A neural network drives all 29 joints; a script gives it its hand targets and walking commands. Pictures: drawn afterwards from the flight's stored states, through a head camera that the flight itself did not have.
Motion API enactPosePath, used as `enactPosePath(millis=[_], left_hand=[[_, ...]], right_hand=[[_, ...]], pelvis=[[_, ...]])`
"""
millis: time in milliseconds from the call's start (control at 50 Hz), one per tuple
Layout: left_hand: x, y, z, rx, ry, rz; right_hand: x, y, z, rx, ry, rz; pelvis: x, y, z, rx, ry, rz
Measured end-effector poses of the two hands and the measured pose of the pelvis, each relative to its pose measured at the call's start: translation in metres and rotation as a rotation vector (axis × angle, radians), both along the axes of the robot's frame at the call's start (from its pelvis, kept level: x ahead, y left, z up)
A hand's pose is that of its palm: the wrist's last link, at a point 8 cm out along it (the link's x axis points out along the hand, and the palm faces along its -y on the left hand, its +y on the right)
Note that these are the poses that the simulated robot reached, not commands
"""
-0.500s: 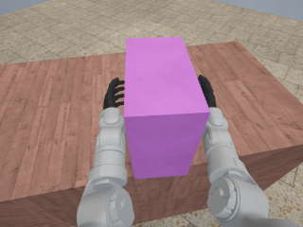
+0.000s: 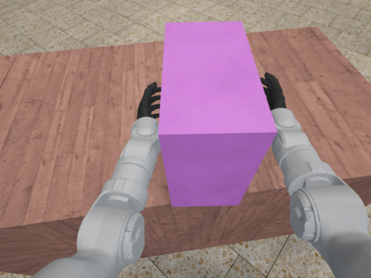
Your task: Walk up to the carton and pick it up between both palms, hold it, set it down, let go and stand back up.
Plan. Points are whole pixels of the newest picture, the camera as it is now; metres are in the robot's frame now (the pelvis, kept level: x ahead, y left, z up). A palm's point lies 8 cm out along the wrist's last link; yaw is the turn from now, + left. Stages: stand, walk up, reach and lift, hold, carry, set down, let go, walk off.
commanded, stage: set down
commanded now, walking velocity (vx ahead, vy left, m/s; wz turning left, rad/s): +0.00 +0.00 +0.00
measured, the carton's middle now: (204, 120) +0.44 -0.01 +0.07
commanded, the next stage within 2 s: none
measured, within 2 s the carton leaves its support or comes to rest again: neither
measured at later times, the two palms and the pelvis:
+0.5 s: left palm (139, 104) +0.41 +0.13 +0.14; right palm (298, 96) +0.43 -0.19 +0.15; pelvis +0.00 -0.01 +0.00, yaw +1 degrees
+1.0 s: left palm (118, 63) +0.42 +0.14 +0.24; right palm (329, 51) +0.44 -0.20 +0.25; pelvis -0.01 -0.01 +0.00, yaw +1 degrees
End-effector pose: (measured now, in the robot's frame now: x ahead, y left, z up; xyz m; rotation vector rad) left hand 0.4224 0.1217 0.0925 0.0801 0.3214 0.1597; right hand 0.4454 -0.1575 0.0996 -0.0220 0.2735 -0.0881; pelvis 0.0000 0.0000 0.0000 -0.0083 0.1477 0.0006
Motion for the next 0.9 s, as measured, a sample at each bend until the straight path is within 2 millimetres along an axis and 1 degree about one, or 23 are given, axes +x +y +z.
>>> enactPosePath(millis=[40,80,160,220,280,380,460,540,620,680,740,820,900], left_hand=[[0.002,0.002,-0.002,-0.008,0.01,0.01],[0.006,0.004,0.0,-0.016,-0.007,0.02],[0.013,0.003,0.015,-0.021,-0.063,0.018],[0.014,0.002,0.026,-0.017,-0.08,0.004],[0.012,0.003,0.034,-0.027,-0.078,-0.004],[0.004,0.003,0.046,-0.028,-0.079,-0.021],[-0.005,0.004,0.05,-0.035,-0.057,-0.023],[-0.01,0.007,0.052,-0.051,-0.048,-0.017],[-0.013,0.008,0.071,-0.053,-0.098,-0.016],[-0.013,0.007,0.087,-0.037,-0.109,-0.019],[-0.013,0.006,0.1,-0.03,-0.09,-0.024],[-0.013,0.007,0.121,-0.026,-0.107,-0.027],[-0.011,0.013,0.135,0.001,-0.099,-0.016]], right_hand=[[0.003,-0.005,0.003,0.004,0.004,-0.012],[0.005,-0.009,0.008,0.01,-0.008,-0.019],[0.007,-0.015,0.017,0.007,-0.034,-0.017],[0.005,-0.023,0.019,0.013,-0.027,-0.028],[0.001,-0.03,0.023,0.015,-0.039,-0.035],[-0.005,-0.035,0.038,0.034,-0.09,-0.03],[-0.009,-0.033,0.047,0.033,-0.094,-0.005],[-0.012,-0.027,0.051,0.031,-0.073,0.014],[-0.013,-0.021,0.068,0.042,-0.108,0.027],[-0.012,-0.021,0.082,0.049,-0.109,0.028],[-0.012,-0.027,0.094,0.037,-0.092,0.016],[-0.014,-0.034,0.119,0.041,-0.128,0.007],[-0.013,-0.04,0.134,0.047,-0.11,0.013]], pelvis=[[0.001,-0.003,0.0,0.002,0.01,0.005],[0.003,-0.005,0.0,0.003,0.022,0.01],[0.007,-0.009,0.0,0.002,0.025,0.014],[0.009,-0.012,0.001,0.001,0.008,0.018],[0.011,-0.013,0.002,0.002,-0.018,0.018],[0.008,-0.013,0.002,0.007,-0.053,0.017],[0.002,-0.014,0.002,0.012,-0.069,0.015],[-0.005,-0.015,0.001,0.018,-0.068,0.017],[-0.01,-0.016,0.001,0.019,-0.05,0.027],[-0.012,-0.016,0.0,0.019,-0.051,0.031],[-0.014,-0.016,0.0,0.018,-0.063,0.036],[-0.014,-0.015,0.0,0.018,-0.075,0.031],[-0.013,-0.014,0.0,0.019,-0.087,0.025]])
